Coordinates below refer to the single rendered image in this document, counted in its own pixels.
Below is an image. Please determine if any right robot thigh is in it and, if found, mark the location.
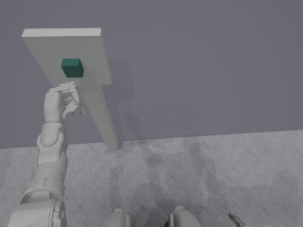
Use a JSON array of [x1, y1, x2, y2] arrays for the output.
[[169, 210, 202, 227]]

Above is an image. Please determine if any button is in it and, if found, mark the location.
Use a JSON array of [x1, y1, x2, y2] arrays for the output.
[[61, 58, 84, 78]]

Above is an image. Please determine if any panel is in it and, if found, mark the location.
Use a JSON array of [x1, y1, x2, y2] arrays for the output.
[[21, 27, 118, 151]]

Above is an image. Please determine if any left robot hand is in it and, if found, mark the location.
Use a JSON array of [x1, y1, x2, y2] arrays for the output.
[[44, 81, 86, 126]]

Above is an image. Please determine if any robot right shin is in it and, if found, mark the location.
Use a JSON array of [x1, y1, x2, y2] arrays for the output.
[[173, 206, 185, 212]]

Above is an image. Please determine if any robot left forearm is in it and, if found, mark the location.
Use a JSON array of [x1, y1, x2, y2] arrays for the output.
[[7, 122, 69, 227]]

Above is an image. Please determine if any right robot hand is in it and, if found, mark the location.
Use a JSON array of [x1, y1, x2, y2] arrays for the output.
[[228, 211, 254, 227]]

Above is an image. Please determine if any robot left upper arm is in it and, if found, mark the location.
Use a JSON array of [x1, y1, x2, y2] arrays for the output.
[[9, 198, 67, 227]]

